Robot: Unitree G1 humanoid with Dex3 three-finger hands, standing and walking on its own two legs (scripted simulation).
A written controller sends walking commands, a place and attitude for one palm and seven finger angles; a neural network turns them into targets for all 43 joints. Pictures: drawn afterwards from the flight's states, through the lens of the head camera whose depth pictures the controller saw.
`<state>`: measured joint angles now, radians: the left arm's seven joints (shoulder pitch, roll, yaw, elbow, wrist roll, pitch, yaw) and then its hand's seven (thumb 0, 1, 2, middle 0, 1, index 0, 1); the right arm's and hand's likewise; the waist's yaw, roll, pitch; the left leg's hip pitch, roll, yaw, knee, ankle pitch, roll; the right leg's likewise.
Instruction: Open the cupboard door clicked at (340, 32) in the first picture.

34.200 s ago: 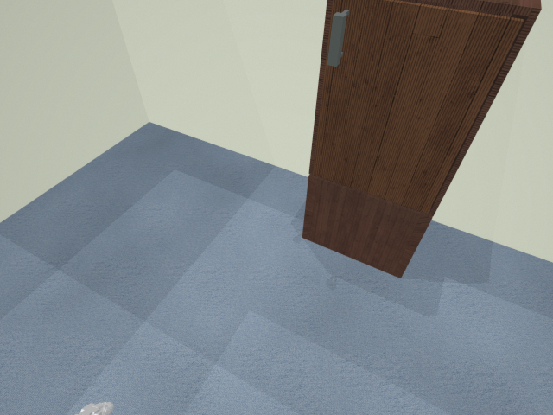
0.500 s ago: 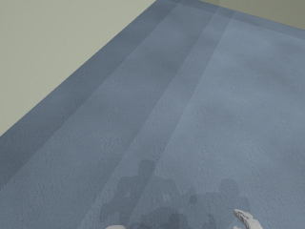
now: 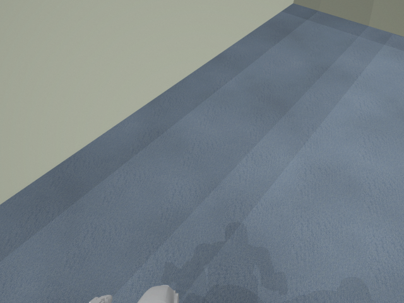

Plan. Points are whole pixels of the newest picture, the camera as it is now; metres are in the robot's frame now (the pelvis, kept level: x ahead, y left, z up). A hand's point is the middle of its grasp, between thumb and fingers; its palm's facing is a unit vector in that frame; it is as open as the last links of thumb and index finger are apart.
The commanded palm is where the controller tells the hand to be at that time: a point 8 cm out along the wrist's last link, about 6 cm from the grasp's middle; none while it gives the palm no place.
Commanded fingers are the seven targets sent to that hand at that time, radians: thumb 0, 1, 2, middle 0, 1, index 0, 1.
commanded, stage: turn to face it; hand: left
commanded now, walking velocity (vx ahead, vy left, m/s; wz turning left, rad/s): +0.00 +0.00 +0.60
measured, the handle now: out of the picture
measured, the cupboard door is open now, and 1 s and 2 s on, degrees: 43 43 43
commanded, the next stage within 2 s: none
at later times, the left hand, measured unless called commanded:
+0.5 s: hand out of the picture +0.06 +0.23 -0.16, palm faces +0.31 -0.91 -0.28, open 7.4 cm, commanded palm none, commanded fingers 0.00 0.90 0.90 -0.20 -0.30 -0.20 -0.30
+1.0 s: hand out of the picture -0.07 +0.18 -0.19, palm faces +0.61 -0.75 -0.25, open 7.4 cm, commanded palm none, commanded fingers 0.00 0.90 0.90 -0.20 -0.30 -0.20 -0.30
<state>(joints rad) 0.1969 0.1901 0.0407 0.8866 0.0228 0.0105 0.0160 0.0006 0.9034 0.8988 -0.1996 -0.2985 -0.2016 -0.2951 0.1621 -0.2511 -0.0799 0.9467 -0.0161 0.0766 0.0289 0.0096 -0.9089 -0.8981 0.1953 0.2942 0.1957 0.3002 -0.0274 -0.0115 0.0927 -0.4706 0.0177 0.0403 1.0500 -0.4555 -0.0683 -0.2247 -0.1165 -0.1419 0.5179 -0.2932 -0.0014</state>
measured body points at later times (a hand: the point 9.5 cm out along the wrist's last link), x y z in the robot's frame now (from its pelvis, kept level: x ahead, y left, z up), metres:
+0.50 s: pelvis +0.01 -0.02 -0.01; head +0.05 -0.01 +0.44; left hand +0.04 +0.27 -0.14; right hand +0.15 -0.24 -0.16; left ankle +0.01 +0.13 -0.74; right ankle +0.05 -0.14 -0.72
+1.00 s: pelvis +0.02 -0.03 -0.02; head +0.04 +0.02 +0.43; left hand -0.10 +0.22 -0.17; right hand +0.26 -0.17 -0.14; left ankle -0.05 +0.08 -0.74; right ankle +0.06 -0.15 -0.70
